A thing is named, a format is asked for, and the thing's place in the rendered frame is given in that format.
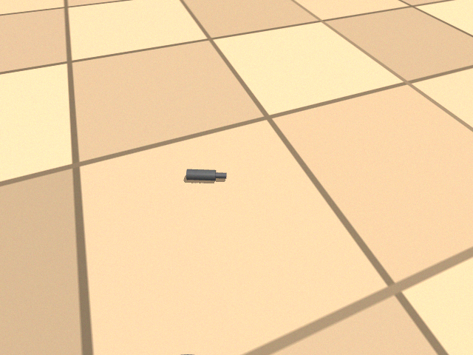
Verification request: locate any bottle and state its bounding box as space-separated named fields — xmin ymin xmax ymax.
xmin=186 ymin=169 xmax=226 ymax=180

